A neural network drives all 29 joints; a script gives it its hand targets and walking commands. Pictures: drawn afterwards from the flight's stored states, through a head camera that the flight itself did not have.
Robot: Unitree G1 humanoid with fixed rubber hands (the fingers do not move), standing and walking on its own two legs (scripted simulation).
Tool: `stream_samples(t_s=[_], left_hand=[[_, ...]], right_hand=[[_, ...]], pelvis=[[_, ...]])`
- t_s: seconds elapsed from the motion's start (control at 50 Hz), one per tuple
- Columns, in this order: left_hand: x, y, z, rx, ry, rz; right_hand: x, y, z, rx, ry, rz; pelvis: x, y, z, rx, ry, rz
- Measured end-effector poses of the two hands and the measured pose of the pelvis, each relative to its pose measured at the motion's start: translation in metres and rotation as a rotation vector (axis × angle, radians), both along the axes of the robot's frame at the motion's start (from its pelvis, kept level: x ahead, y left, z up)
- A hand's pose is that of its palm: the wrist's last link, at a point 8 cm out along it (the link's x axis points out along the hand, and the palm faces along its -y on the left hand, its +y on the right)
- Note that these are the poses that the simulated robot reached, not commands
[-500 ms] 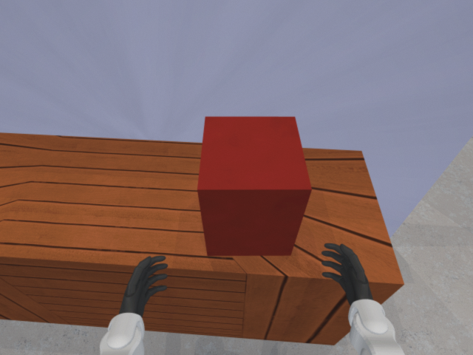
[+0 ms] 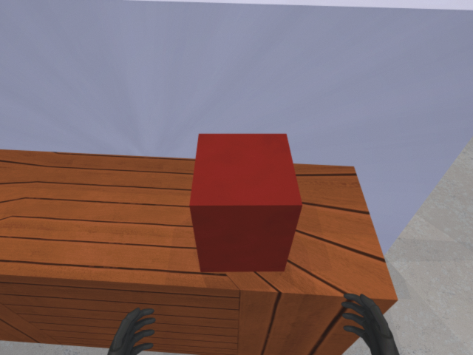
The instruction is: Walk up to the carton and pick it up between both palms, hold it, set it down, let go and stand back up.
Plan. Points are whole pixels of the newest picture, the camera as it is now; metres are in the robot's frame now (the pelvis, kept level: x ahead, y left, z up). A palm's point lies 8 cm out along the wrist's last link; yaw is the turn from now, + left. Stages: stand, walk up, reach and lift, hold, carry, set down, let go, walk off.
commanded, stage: set down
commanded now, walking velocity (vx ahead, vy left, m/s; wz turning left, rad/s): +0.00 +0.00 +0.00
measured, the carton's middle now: (242, 204) +0.46 +0.02 -0.05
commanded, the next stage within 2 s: let go in 0.34 s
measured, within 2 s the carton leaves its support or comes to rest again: neither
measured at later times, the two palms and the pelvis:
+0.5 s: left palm out of the picture +0.14 +0.23 -0.07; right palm out of the picture +0.15 -0.20 -0.07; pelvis -0.01 +0.01 +0.00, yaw -1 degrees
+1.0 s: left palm out of the picture +0.13 +0.24 -0.09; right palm out of the picture +0.12 -0.22 -0.09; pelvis -0.01 +0.01 +0.00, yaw +0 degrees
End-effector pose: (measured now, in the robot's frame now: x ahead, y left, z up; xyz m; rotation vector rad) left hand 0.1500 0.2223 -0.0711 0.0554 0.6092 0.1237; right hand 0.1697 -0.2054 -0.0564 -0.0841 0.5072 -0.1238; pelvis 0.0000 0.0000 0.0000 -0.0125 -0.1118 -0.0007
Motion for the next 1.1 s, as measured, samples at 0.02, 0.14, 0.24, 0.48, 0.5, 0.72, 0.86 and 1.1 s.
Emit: stream_samples(t_s=[0.02,0.14,0.24,0.48,0.5,0.72,0.86,1.1], left_hand=[[-0.002,0.000,-0.001,0.003,0.007,0.000],[-0.005,0.001,0.001,0.029,0.030,0.003],[-0.004,0.005,0.002,0.042,0.061,-0.009],[-0.006,0.008,-0.002,0.043,0.128,-0.020],[-0.006,0.007,-0.003,0.043,0.137,-0.022],[-0.010,0.004,-0.010,0.045,0.197,-0.029],[-0.009,0.007,-0.013,0.059,0.240,-0.036],[-0.044,0.052,-0.023,0.185,0.279,0.004]], right_hand=[[-0.001,0.000,-0.001,0.001,0.006,0.001],[-0.001,0.002,-0.003,-0.003,0.030,0.025],[-0.003,0.003,-0.004,-0.018,0.049,0.028],[-0.022,0.006,-0.014,-0.023,0.130,0.022],[-0.024,0.006,-0.015,-0.026,0.141,0.023],[-0.037,-0.004,-0.020,-0.053,0.192,0.018],[-0.037,-0.004,-0.022,-0.063,0.208,0.035],[-0.073,-0.046,-0.044,-0.141,0.424,-0.027]], pelvis=[[-0.001,0.000,0.000,0.000,0.001,-0.001],[-0.005,0.001,0.001,0.000,0.012,-0.001],[-0.007,0.004,0.001,0.002,0.010,-0.003],[-0.012,0.011,0.001,0.002,0.009,-0.016],[-0.012,0.012,0.001,0.002,0.010,-0.017],[-0.015,0.015,0.001,-0.001,0.030,-0.021],[-0.015,0.014,0.001,0.001,0.031,-0.019],[-0.011,0.010,-0.005,0.007,0.044,0.004]])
